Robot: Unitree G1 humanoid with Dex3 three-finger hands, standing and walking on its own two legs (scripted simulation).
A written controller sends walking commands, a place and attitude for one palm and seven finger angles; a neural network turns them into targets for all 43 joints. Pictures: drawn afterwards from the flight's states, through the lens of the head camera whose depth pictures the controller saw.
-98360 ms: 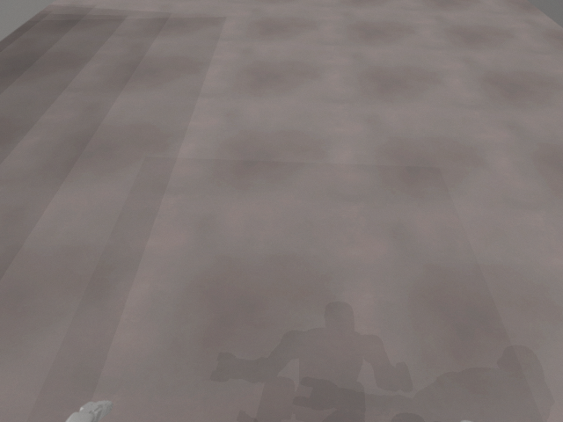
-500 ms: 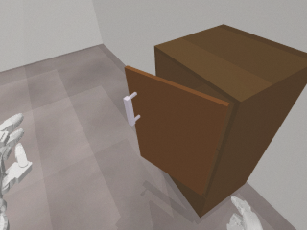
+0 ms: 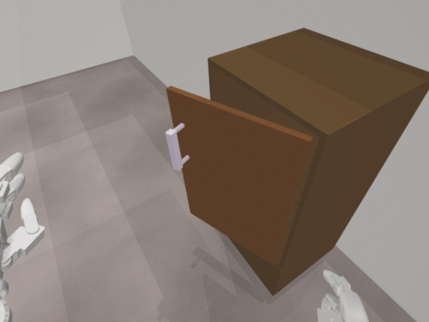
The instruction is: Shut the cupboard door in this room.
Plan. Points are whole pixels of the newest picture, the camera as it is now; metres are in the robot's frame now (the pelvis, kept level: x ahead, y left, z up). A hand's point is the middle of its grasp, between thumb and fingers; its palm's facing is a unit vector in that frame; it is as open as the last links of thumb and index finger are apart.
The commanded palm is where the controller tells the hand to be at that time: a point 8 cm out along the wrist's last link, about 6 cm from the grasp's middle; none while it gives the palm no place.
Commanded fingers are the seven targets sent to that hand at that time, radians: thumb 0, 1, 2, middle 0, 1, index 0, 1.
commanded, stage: step back with the hand held close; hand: left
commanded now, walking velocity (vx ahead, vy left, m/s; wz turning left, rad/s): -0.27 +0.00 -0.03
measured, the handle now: (179, 147) +0.60 +0.17 -0.04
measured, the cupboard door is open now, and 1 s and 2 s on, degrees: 21 21 21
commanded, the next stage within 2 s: stop stepping back and stand still in 1.36 s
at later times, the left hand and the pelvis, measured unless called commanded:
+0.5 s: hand (7, 267) +0.15 +0.28 +0.16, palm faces +0.39 -0.78 -0.49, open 7.4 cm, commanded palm +0.09 +0.32 +0.17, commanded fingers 0.00 0.90 0.90 -0.20 -0.30 -0.20 -0.30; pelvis -0.06 +0.02 -0.01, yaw +0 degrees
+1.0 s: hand out of the picture +0.10 +0.29 +0.17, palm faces +0.43 -0.75 -0.49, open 7.4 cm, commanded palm +0.02 +0.32 +0.17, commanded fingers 0.00 0.90 0.90 -0.20 -0.30 -0.20 -0.30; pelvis -0.10 +0.01 -0.02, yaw +2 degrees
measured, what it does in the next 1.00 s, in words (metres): shifts its weight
